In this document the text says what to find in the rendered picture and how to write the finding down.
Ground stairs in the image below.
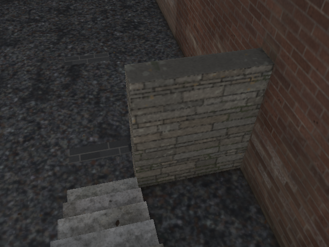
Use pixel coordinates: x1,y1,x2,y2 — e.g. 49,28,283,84
50,177,164,247

